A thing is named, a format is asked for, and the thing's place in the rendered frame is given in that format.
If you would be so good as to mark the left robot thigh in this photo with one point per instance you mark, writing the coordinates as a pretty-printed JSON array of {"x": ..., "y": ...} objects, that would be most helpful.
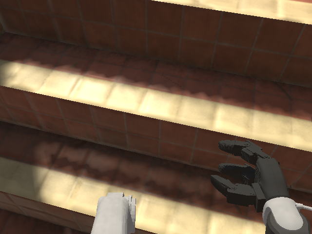
[{"x": 116, "y": 214}]

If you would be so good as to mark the robot right forearm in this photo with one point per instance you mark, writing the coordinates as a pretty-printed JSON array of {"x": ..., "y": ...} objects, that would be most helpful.
[{"x": 280, "y": 216}]

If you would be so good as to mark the robot right hand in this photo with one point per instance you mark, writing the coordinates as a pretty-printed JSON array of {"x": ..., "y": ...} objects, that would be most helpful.
[{"x": 261, "y": 184}]

